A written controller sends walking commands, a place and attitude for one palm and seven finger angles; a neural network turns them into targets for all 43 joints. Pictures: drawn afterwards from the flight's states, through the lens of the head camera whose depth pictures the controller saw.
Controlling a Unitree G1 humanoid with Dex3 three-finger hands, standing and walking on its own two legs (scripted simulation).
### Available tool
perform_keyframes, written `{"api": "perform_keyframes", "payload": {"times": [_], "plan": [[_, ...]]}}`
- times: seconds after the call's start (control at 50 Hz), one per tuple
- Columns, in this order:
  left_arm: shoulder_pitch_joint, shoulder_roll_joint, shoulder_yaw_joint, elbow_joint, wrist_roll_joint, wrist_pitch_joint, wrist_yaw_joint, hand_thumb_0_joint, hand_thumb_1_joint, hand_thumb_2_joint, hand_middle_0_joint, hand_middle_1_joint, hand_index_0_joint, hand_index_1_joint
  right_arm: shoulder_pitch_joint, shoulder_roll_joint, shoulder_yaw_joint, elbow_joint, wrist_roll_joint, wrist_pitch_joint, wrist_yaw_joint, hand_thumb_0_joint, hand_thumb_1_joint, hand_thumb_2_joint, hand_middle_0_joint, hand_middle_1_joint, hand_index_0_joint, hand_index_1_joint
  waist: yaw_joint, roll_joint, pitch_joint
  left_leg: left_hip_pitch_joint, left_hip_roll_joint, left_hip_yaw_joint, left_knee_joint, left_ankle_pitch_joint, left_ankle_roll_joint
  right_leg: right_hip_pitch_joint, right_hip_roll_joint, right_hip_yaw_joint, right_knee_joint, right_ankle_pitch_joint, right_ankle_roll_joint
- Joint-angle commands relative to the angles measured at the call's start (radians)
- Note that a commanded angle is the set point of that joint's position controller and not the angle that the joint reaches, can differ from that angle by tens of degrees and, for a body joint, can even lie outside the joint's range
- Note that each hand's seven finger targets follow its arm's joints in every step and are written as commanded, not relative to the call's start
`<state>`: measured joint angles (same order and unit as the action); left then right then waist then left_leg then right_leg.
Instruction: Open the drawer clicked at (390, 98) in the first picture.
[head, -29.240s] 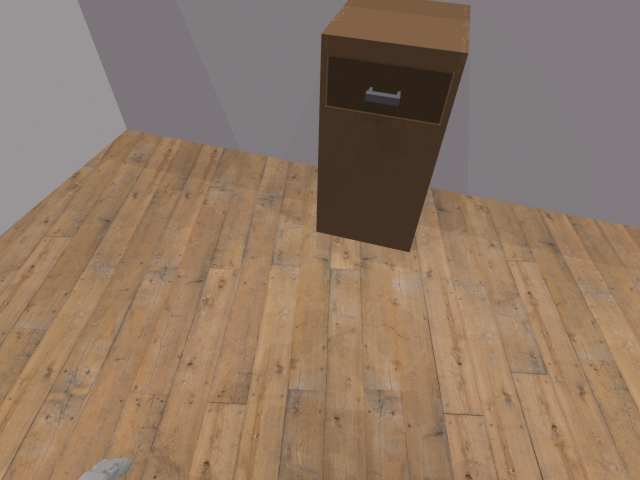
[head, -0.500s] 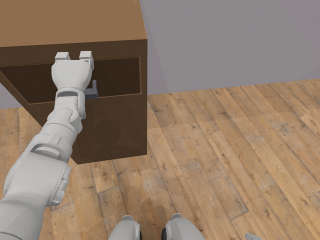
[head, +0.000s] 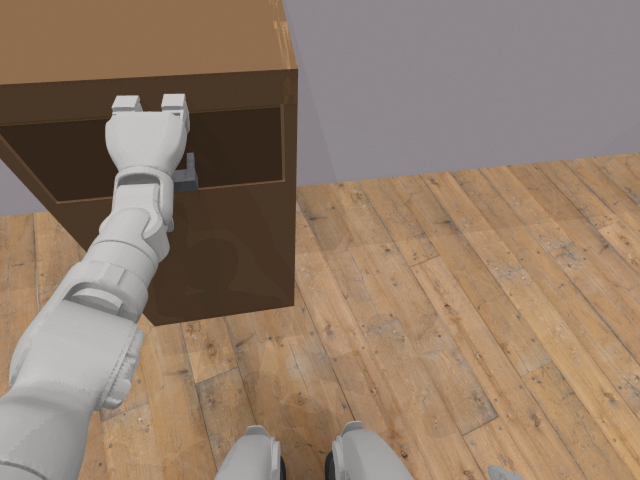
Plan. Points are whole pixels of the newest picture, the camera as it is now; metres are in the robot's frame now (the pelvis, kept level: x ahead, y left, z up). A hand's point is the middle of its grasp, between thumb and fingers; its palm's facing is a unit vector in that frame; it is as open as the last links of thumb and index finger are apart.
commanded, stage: lower the fingers behind the handle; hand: left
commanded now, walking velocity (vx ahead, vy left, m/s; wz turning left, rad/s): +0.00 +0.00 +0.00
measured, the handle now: (160, 172) +0.55 +0.20 +0.00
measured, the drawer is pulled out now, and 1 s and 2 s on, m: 0.00 0.00 0.00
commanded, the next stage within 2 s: lift the fingers back up to retry in 0.02 s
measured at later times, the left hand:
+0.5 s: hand (159, 165) +0.51 +0.18 +0.06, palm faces +0.04 +0.04 -1.00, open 13.7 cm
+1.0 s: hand (157, 164) +0.51 +0.19 +0.06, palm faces +0.04 +0.01 -1.00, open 13.6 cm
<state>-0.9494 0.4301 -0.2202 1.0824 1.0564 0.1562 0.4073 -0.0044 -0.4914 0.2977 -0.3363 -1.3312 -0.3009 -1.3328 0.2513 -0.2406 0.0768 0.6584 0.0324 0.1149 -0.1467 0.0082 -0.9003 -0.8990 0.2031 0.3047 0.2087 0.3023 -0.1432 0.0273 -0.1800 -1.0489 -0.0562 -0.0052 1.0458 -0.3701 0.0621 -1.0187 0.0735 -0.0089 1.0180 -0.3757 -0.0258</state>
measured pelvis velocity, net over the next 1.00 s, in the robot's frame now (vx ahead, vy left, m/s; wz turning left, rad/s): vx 0.03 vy -0.01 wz -0.01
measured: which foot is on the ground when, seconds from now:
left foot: down 0.00-1.00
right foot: down 0.00-1.00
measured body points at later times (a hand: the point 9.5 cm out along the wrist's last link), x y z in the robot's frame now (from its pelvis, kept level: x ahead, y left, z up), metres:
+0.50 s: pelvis +0.00 +0.00 +0.01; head +0.09 +0.01 +0.45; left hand +0.51 +0.18 +0.11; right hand +0.05 -0.26 -0.11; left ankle +0.06 +0.08 -0.66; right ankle +0.06 -0.10 -0.66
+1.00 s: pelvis +0.03 -0.01 +0.04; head +0.12 -0.01 +0.48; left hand +0.50 +0.18 +0.12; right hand +0.08 -0.27 -0.09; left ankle +0.06 +0.08 -0.66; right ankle +0.06 -0.10 -0.66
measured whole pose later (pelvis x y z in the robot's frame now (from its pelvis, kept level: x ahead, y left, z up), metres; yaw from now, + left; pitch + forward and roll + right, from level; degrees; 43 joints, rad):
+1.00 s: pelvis +0.03 -0.01 +0.04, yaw -1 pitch +18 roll -1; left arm -0.81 0.42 -0.14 1.10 1.06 0.04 0.47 0.00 -0.49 0.30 -0.37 -1.29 -0.35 -1.23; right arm 0.29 -0.25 0.04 0.67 0.04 0.11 -0.11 0.01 -0.90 -0.90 0.20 0.30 0.21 0.30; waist -0.12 0.04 -0.15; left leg -0.83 -0.04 0.00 0.86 -0.35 0.05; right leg -0.80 0.09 0.01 0.82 -0.34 -0.03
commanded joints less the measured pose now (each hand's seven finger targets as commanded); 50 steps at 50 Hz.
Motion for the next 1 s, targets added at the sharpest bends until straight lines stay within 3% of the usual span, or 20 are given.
{"api": "perform_keyframes", "payload": {"times": [0.0,0.12,0.16,0.18,0.24,0.32,0.36,0.58,0.7,0.76,0.86,0.98], "plan": [[-0.213,0.321,0.117,0.07,-0.025,0.067,-0.054,0.0,-0.5,0.3,-0.3,-1.2,-0.3,-1.2,0.057,-0.167,-0.058,-0.088,0.0,-0.019,-0.014,0.0,-0.9,-0.9,0.2,0.3,0.2,0.3,0.009,-0.088,-0.216,0.112,0.001,-0.013,-0.153,-0.152,-0.012,0.165,-0.03,0.037,-0.229,-0.228,0.002],[-0.237,0.312,0.107,0.064,-0.029,0.071,-0.046,0.0,-0.5,0.3,-0.3,-1.2,-0.3,-1.2,0.065,-0.169,-0.059,-0.087,0.002,-0.023,-0.012,0.0,-0.9,-0.9,0.2,0.3,0.2,0.3,0.0,-0.084,-0.217,0.116,0.001,-0.013,-0.159,-0.169,-0.012,0.158,-0.029,0.037,-0.232,-0.251,0.002],[-0.246,0.329,0.116,0.071,-0.032,0.073,-0.046,0.0,-0.5,0.3,-0.3,-1.2,-0.3,-1.2,0.081,-0.171,-0.06,-0.083,0.001,-0.022,-0.011,0.0,-0.9,-0.9,0.2,0.3,0.2,0.3,-0.004,-0.08,-0.221,0.128,0.005,-0.016,-0.165,-0.167,-0.012,0.166,-0.029,0.033,-0.232,-0.233,0.003],[-0.232,0.345,0.13,0.081,-0.031,0.077,-0.045,0.0,-0.5,0.3,-0.3,-1.2,-0.3,-1.2,0.086,-0.172,-0.058,-0.085,0.002,-0.018,-0.01,0.0,-0.9,-0.9,0.2,0.3,0.2,0.3,0.007,-0.076,-0.233,0.128,0.004,-0.014,-0.166,-0.162,-0.014,0.185,-0.031,0.037,-0.233,-0.227,0.002],[-0.272,0.337,0.117,0.068,-0.04,0.081,-0.048,0.0,-0.5,0.3,-0.3,-1.2,-0.3,-1.2,0.096,-0.171,-0.06,-0.087,0.004,-0.017,-0.011,0.0,-0.9,-0.9,0.2,0.3,0.2,0.3,-0.009,-0.076,-0.229,0.145,0.006,-0.013,-0.18,-0.17,-0.014,0.201,-0.029,0.038,-0.252,-0.229,0.004],[-0.25,0.366,0.144,0.092,-0.04,0.079,-0.048,0.0,-0.5,0.3,-0.3,-1.2,-0.3,-1.2,0.117,-0.172,-0.057,-0.091,0.005,-0.011,-0.008,0.0,-0.9,-0.9,0.2,0.3,0.2,0.3,0.004,-0.066,-0.232,0.158,0.009,-0.011,-0.194,-0.151,-0.016,0.238,-0.028,0.039,-0.262,-0.196,0.006],[-0.27,0.365,0.145,0.094,-0.038,0.07,-0.048,0.0,-0.5,0.3,-0.3,-1.2,-0.3,-1.2,0.127,-0.175,-0.06,-0.093,0.004,-0.012,-0.006,0.0,-0.9,-0.9,0.2,0.3,0.2,0.3,-0.007,-0.069,-0.217,0.165,0.013,-0.012,-0.202,-0.151,-0.014,0.241,-0.028,0.04,-0.27,-0.184,0.008],[-0.292,0.435,0.204,0.011,-0.05,-0.013,-0.024,0.0,-0.5,0.3,-0.3,-1.2,-0.3,-1.2,0.136,-0.17,-0.067,-0.11,0.013,-0.029,-0.001,0.0,-0.9,-0.9,0.2,0.3,0.2,0.3,0.019,-0.065,-0.211,0.189,0.011,0.003,-0.257,-0.148,-0.01,0.367,-0.033,0.067,-0.338,-0.191,0.013],[-0.301,0.477,0.248,-0.07,-0.047,-0.045,0.014,0.0,-0.5,0.3,-0.3,-1.2,-0.3,-1.2,0.122,-0.168,-0.079,-0.102,0.017,-0.039,0.007,0.0,-0.9,-0.9,0.2,0.3,0.2,0.3,0.044,-0.037,-0.259,0.246,0.011,0.009,-0.291,-0.114,-0.008,0.435,-0.034,0.071,-0.361,-0.145,0.013],[-0.289,0.438,0.229,-0.034,-0.043,-0.045,0.034,0.0,-0.5,0.3,-0.3,-1.2,-0.3,-1.2,0.13,-0.168,-0.081,-0.085,0.016,-0.043,0.014,0.0,-0.9,-0.9,0.2,0.3,0.2,0.3,0.029,-0.06,-0.234,0.255,0.013,0.005,-0.298,-0.099,-0.009,0.427,-0.03,0.062,-0.364,-0.119,0.014],[-0.288,0.459,0.251,-0.045,-0.037,-0.034,0.059,0.0,-0.5,0.3,-0.3,-1.2,-0.3,-1.2,0.128,-0.171,-0.086,-0.07,0.01,-0.037,0.023,0.0,-0.9,-0.9,0.2,0.3,0.2,0.3,0.041,-0.048,-0.285,0.278,0.01,0.012,-0.297,-0.018,-0.009,0.484,-0.032,0.068,-0.359,-0.019,0.015],[-0.256,0.435,0.249,-0.032,-0.032,-0.012,0.066,0.0,-0.5,0.3,-0.3,-1.2,-0.3,-1.2,0.117,-0.167,-0.089,-0.065,0.008,-0.02,0.032,0.0,-0.9,-0.9,0.2,0.3,0.2,0.3,0.047,-0.042,-0.254,0.301,0.009,0.013,-0.309,0.029,-0.014,0.494,-0.029,0.062,-0.365,0.041,0.012]]}}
